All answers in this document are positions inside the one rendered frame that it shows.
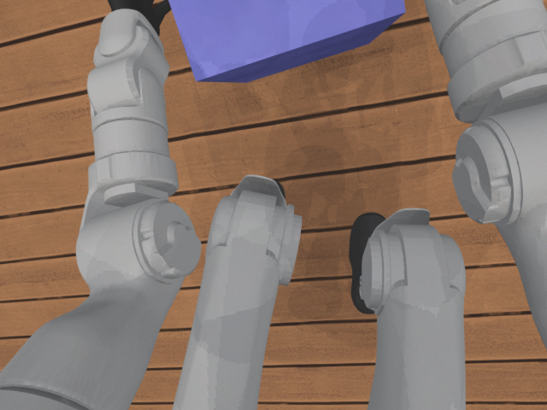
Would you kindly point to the right robot foot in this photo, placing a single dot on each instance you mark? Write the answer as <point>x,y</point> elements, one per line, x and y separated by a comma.
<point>361,231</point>

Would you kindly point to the carton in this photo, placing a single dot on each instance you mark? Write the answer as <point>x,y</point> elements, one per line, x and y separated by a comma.
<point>244,40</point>

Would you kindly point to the robot right shin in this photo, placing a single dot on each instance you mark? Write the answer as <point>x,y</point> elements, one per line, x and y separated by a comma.
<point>421,216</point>

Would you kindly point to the right robot forearm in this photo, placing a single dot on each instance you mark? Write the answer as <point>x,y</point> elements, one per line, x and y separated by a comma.
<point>495,52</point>

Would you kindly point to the robot left hand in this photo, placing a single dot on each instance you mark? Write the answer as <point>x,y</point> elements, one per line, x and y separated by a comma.
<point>153,15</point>

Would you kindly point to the left robot upper arm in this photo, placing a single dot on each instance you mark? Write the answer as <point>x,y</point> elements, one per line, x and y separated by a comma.
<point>134,260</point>

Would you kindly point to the right robot upper arm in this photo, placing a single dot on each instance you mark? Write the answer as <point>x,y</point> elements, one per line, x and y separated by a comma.
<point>500,177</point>

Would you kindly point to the left robot forearm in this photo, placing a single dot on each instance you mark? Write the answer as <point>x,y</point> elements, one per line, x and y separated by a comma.
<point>128,117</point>

